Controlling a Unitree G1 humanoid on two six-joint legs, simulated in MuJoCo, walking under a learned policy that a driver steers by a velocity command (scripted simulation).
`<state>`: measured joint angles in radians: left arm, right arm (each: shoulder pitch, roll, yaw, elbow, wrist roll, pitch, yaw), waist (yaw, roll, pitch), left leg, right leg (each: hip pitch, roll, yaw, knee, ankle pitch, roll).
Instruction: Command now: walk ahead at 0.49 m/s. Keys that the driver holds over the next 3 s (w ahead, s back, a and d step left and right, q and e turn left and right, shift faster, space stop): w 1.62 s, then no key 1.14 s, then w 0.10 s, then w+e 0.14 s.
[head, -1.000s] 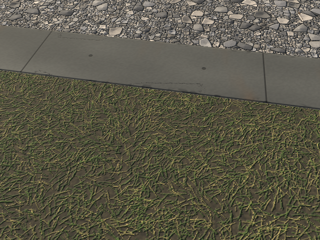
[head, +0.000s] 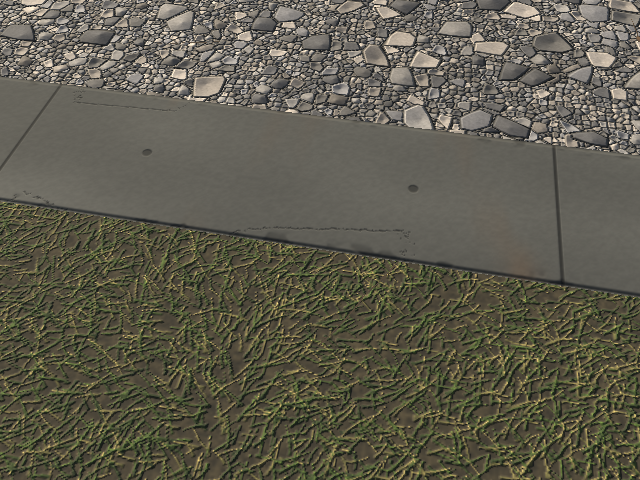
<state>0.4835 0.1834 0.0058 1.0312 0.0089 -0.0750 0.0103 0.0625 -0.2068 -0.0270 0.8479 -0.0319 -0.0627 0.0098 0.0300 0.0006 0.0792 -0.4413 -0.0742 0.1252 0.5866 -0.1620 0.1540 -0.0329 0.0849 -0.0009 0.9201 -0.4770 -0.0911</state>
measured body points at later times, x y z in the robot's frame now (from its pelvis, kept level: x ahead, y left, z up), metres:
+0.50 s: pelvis +0.28 -0.03 +0.01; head +0.31 -0.04 +0.46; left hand +0.49 +0.18 -0.09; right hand +0.17 -0.26 -0.13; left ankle +0.10 +0.05 -0.71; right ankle +0.41 -0.12 -0.71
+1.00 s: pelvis +0.54 -0.04 +0.02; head +0.57 -0.03 +0.47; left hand +0.44 +0.19 -0.12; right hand +0.74 -0.24 -0.09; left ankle +0.70 +0.07 -0.69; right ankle +0.41 -0.11 -0.71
